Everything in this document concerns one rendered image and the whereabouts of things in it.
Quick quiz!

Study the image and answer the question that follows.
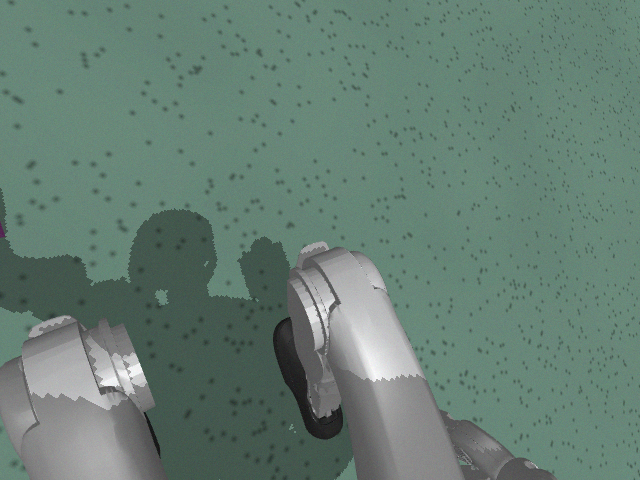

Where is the right robot hand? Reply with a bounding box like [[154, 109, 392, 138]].
[[439, 409, 516, 480]]

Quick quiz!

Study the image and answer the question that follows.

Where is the left robot foot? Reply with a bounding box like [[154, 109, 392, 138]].
[[144, 412, 161, 460]]

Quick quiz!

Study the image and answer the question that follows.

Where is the right robot arm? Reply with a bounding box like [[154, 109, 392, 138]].
[[496, 458, 558, 480]]

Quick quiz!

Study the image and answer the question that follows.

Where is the right robot foot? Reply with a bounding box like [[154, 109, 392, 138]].
[[273, 317, 343, 440]]

